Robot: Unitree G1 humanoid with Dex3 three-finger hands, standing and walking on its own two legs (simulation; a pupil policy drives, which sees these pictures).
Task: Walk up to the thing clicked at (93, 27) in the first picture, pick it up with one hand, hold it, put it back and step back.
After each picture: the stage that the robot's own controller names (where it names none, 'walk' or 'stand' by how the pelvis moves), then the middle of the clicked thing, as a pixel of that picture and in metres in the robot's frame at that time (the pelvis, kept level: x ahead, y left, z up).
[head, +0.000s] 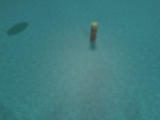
stand; (93, 32) +1.50 -0.16 -0.66
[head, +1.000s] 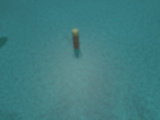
walk; (75, 39) +1.38 +0.13 -0.64
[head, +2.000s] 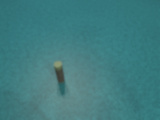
walk; (59, 72) +0.88 +0.24 -0.65
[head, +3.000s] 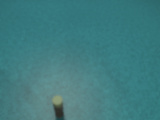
walk; (58, 107) +0.54 +0.16 -0.63
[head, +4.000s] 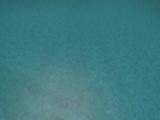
stand; out of the picture +0.39 +0.17 -0.65
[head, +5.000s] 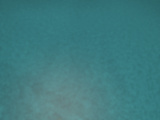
stand; out of the picture +0.40 +0.15 -0.66
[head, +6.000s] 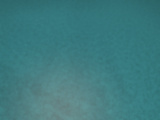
stand; out of the picture +0.40 +0.16 -0.66
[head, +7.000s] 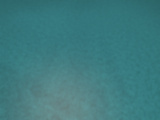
stand; out of the picture +0.39 +0.16 -0.66
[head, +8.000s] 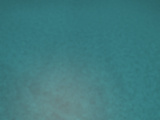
go down; out of the picture +0.39 +0.16 -0.66
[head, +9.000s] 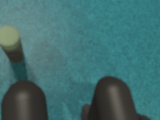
go down; (12, 47) +0.47 +0.22 -0.24
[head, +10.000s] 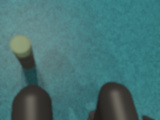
approach; (25, 55) +0.47 +0.21 -0.26
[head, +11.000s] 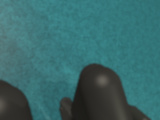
close in; out of the picture +0.45 +0.26 -0.16
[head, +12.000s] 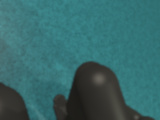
close; out of the picture +0.45 +0.27 -0.16
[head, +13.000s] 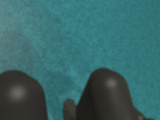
lift; out of the picture +0.34 +0.26 -0.15
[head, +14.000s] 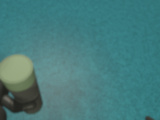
lift; (26, 90) +0.31 +0.17 +0.04
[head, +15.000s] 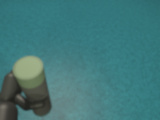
hold; (36, 91) +0.31 +0.15 +0.05
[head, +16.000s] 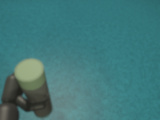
hold; (37, 93) +0.31 +0.15 +0.03
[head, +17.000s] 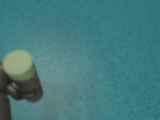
crouch; (27, 81) +0.35 +0.17 -0.01
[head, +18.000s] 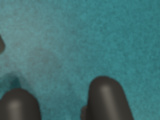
lower; out of the picture +0.49 +0.23 -0.04
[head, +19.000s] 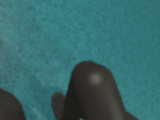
lower; out of the picture +0.46 +0.27 -0.16
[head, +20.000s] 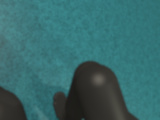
lower; out of the picture +0.44 +0.27 -0.16
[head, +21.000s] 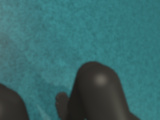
lower; out of the picture +0.43 +0.27 -0.17
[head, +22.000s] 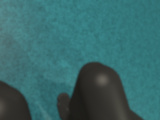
lower; out of the picture +0.42 +0.26 -0.17
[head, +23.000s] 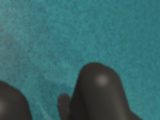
open; out of the picture +0.43 +0.25 -0.17
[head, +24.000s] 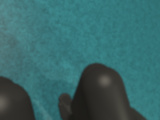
stand; out of the picture +0.42 +0.25 -0.17
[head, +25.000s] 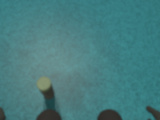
walk; (46, 89) +0.43 +0.18 -0.44
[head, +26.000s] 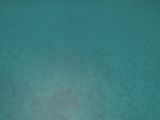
stand; out of the picture +0.37 +0.16 -0.60
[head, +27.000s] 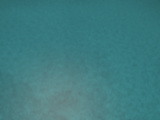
stand; out of the picture +0.38 +0.16 -0.60
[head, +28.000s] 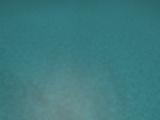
stand; out of the picture +0.40 +0.14 -0.65
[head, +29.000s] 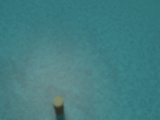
walk; (58, 106) +0.44 +0.11 -0.64
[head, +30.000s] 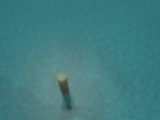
walk; (63, 84) +0.67 +0.19 -0.63
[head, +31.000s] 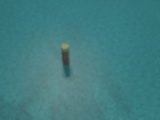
stand; (65, 55) +1.03 +0.13 -0.63
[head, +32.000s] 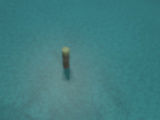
stand; (65, 58) +1.03 +0.13 -0.65
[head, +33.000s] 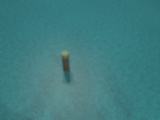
stand; (65, 61) +1.05 +0.15 -0.66
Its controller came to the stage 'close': yes
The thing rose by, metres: 0.69
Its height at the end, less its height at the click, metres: +0.00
